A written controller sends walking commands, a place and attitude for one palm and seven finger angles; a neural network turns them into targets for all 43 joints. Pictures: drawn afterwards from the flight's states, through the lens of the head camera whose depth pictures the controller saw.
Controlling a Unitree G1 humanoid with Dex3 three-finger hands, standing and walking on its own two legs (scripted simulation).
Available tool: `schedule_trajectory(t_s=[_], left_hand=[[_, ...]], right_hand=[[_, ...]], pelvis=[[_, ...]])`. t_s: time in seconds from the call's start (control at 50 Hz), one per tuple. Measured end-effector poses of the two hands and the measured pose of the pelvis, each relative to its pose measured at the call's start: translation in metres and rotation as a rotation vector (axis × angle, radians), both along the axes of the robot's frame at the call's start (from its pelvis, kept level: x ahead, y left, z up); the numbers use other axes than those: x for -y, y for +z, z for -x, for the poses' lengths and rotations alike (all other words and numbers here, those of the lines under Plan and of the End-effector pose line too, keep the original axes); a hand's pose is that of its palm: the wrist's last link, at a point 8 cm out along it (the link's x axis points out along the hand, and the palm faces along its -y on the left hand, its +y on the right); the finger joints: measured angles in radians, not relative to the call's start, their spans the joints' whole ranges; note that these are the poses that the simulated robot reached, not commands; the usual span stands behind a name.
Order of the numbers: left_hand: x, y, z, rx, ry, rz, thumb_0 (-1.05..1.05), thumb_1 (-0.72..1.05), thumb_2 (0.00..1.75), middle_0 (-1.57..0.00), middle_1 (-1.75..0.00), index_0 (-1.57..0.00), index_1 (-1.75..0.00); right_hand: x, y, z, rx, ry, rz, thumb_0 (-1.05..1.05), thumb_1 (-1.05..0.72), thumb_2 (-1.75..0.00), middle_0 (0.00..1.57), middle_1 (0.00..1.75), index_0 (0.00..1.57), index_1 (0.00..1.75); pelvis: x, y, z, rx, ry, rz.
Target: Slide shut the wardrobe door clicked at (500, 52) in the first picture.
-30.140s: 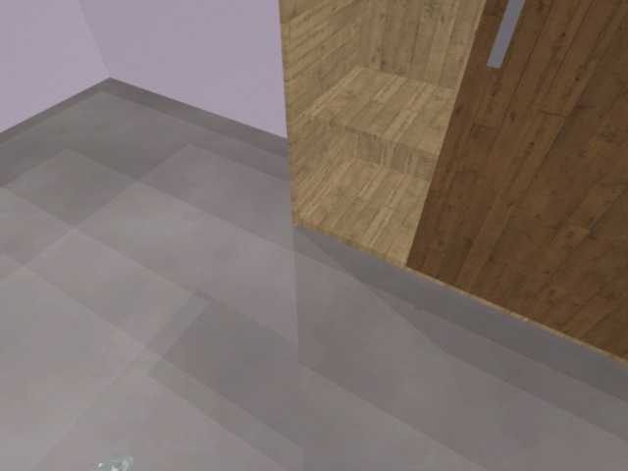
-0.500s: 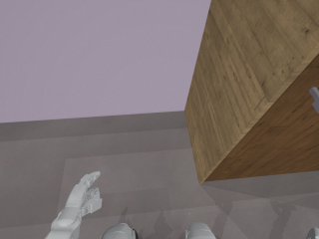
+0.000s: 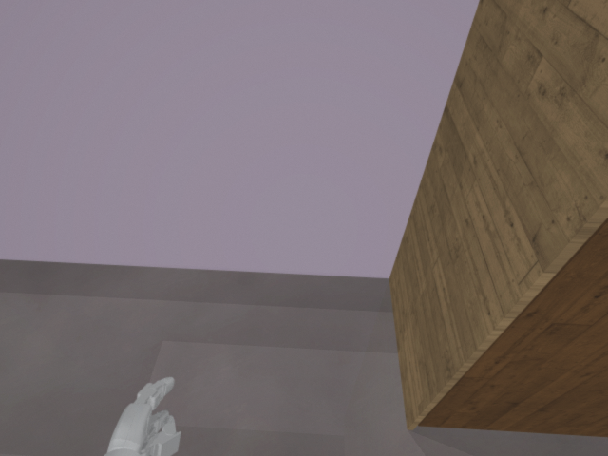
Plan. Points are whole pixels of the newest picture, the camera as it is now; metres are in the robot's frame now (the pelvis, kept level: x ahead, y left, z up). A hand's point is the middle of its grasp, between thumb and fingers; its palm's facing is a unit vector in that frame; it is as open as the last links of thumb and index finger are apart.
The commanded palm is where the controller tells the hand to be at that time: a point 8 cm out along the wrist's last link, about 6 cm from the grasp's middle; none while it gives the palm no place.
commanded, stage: stop walking and hold the door there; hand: right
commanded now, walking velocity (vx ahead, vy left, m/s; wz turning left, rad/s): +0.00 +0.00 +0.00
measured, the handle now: out of the picture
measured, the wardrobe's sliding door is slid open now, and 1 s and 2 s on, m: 0.00 0.00 0.00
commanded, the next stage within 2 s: none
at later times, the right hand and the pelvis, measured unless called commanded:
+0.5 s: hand out of the picture +0.30 -0.36 +0.21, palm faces +0.66 +0.73 -0.16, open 7.3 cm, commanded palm +0.24 -0.37 +0.20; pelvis +0.00 -0.02 +0.00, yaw +1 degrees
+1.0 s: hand out of the picture +0.29 -0.36 +0.21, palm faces +0.56 +0.81 -0.18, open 7.2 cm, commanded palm +0.25 -0.38 +0.20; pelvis -0.05 -0.08 -0.02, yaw +1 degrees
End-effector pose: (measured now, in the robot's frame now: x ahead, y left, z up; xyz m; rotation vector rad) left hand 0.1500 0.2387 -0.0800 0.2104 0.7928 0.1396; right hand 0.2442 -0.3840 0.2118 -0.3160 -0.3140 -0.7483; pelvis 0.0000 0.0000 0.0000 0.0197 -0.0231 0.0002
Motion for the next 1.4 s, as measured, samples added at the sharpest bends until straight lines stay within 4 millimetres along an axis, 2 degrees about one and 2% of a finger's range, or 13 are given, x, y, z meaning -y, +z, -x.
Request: schedule_trajectory(t_s=[0.1, 0.2, 0.56, 0.68, 0.82, 1.06, 1.14, 1.22, 1.3, 1.4], left_hand=[[-0.004, -0.003, 0.015, -0.035, 0.037, -0.014, 0.02, 0.90, 0.89, -0.20, -0.30, -0.20, -0.30], [-0.004, -0.001, 0.019, -0.032, 0.056, -0.025, 0.02, 0.90, 0.89, -0.20, -0.30, -0.20, -0.30], [0.023, 0.008, -0.002, 0.031, 0.026, -0.016, 0.01, 0.90, 0.89, -0.20, -0.30, -0.20, -0.30], [0.026, 0.004, 0.002, 0.014, 0.031, -0.025, 0.01, 0.90, 0.89, -0.20, -0.30, -0.20, -0.30], [0.038, -0.004, 0.022, -0.014, 0.048, -0.049, 0.01, 0.90, 0.89, -0.20, -0.30, -0.20, -0.30], [0.089, -0.038, 0.053, -0.074, 0.007, 0.039, 0.01, 0.90, 0.90, -0.20, -0.30, -0.20, -0.30], [0.105, -0.036, 0.059, -0.118, -0.014, 0.010, 0.02, 0.90, 0.89, -0.20, -0.30, -0.20, -0.30], [0.124, -0.036, 0.055, -0.082, 0.008, -0.016, 0.02, 0.90, 0.89, -0.20, -0.30, -0.20, -0.30], [0.157, -0.031, 0.053, -0.034, 0.004, 0.042, 0.02, 0.90, 0.90, -0.20, -0.30, -0.20, -0.30], [0.197, -0.028, 0.052, -0.030, -0.081, 0.100, 0.01, 0.90, 0.90, -0.20, -0.30, -0.20, -0.30]], right_hand=[[0.001, 0.000, 0.000, 0.000, 0.009, 0.010, -0.14, -0.60, -0.74, 0.46, 1.40, 0.14, 1.32], [0.001, 0.000, 0.000, 0.003, 0.022, 0.009, -0.14, -0.61, -0.73, 0.46, 1.40, 0.14, 1.32], [0.005, -0.002, -0.001, 0.024, 0.075, 0.016, -0.14, -0.62, -0.72, 0.46, 1.41, 0.12, 1.32], [0.008, -0.001, -0.001, 0.012, 0.098, 0.038, -0.15, -0.61, -0.72, 0.46, 1.41, 0.13, 1.33], [0.014, -0.002, -0.002, 0.018, 0.158, 0.060, -0.16, -0.60, -0.70, 0.46, 1.44, 0.17, 1.34], [0.016, -0.002, -0.002, 0.025, 0.210, 0.041, -0.15, -0.62, -0.68, 0.42, 1.47, 0.16, 1.33], [0.021, -0.003, -0.003, 0.052, 0.271, 0.043, -0.17, -0.58, -0.70, 0.41, 1.52, 0.19, 1.31], [0.027, -0.005, -0.004, 0.082, 0.347, 0.047, -0.19, -0.56, -0.76, 0.40, 1.56, 0.20, 1.28], [0.025, -0.006, -0.004, 0.084, 0.392, -0.010, -0.15, -0.59, -0.77, 0.39, 1.55, 0.18, 1.28], [0.021, -0.006, -0.003, 0.085, 0.410, -0.067, -0.11, -0.65, -0.77, 0.39, 1.51, 0.13, 1.28]], pelvis=[[0.004, 0.001, -0.001, -0.002, 0.004, 0.001], [0.009, 0.002, -0.001, 0.000, 0.007, 0.002], [0.024, 0.002, 0.002, -0.001, 0.015, -0.001], [0.034, -0.002, 0.014, -0.007, 0.008, -0.006], [0.056, -0.009, 0.035, -0.006, -0.004, 0.006], [0.087, -0.018, 0.052, 0.008, -0.002, -0.002], [0.105, -0.017, 0.059, 0.002, -0.013, 0.024], [0.131, -0.024, 0.066, 0.018, -0.019, 0.038], [0.148, -0.017, 0.071, 0.024, 0.009, 0.019], [0.156, -0.011, 0.070, 0.018, 0.014, 0.034]])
